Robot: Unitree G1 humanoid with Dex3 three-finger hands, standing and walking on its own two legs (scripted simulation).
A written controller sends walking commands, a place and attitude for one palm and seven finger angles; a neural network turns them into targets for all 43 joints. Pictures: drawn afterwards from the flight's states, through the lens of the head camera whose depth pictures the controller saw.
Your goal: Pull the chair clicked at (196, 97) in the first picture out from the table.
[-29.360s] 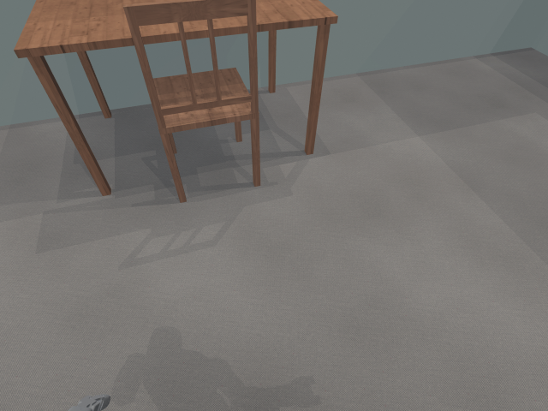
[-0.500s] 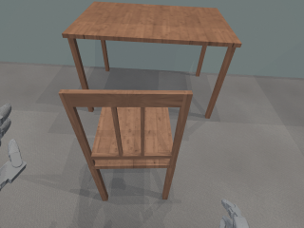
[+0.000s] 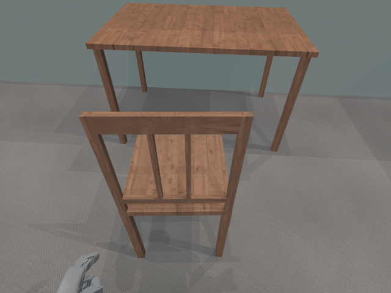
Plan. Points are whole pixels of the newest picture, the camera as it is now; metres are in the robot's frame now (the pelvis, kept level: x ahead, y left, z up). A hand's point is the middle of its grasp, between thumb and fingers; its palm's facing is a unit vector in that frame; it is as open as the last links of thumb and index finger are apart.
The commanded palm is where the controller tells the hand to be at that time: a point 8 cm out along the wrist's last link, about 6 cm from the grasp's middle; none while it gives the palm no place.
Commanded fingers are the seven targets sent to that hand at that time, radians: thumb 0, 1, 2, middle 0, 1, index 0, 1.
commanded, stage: let the arm hang, fingers relaxed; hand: left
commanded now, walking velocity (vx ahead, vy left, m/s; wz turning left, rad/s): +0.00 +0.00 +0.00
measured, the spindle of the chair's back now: (156, 169) +0.48 +0.14 -0.07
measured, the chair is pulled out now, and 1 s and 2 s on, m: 0.62 0.62 0.62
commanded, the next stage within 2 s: look to check the result in 0.90 s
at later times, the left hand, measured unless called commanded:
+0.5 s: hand out of the picture -0.07 +0.14 -0.15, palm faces +0.08 -0.98 -0.19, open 7.4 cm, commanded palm none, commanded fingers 0.00 0.90 0.90 -0.20 -0.30 -0.20 -0.30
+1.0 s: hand out of the picture +0.05 +0.13 -0.15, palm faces +0.07 -0.98 -0.20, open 7.3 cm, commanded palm none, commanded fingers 0.00 0.90 0.90 -0.20 -0.30 -0.20 -0.30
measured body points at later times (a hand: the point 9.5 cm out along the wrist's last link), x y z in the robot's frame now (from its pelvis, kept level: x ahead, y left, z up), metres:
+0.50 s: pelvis +0.04 -0.02 +0.01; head +0.06 -0.03 +0.46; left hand -0.07 +0.19 -0.13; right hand +0.03 -0.22 -0.15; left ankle +0.09 +0.11 -0.72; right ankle +0.05 -0.14 -0.72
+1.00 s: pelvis +0.05 -0.04 +0.02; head +0.07 -0.05 +0.47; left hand +0.05 +0.19 -0.14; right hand +0.03 -0.25 -0.15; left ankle +0.09 +0.11 -0.72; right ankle +0.05 -0.14 -0.72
